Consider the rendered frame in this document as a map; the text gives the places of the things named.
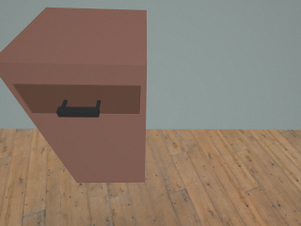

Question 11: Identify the cabinet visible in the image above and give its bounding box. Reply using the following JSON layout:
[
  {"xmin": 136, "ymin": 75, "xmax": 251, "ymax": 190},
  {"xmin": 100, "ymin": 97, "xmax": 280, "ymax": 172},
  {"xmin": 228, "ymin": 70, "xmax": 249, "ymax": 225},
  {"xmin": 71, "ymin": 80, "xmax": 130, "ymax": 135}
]
[{"xmin": 0, "ymin": 8, "xmax": 147, "ymax": 183}]

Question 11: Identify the handle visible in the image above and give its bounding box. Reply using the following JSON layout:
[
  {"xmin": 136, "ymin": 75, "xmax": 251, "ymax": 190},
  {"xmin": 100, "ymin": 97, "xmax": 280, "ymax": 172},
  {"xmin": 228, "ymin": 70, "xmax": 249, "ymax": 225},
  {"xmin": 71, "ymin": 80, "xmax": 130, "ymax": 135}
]
[{"xmin": 56, "ymin": 100, "xmax": 101, "ymax": 118}]

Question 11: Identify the drawer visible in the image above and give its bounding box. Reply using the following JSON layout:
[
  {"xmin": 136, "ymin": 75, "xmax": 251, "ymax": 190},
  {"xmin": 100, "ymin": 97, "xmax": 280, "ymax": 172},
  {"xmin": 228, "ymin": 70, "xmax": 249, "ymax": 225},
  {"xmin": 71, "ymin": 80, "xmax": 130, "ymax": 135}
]
[{"xmin": 14, "ymin": 84, "xmax": 141, "ymax": 114}]

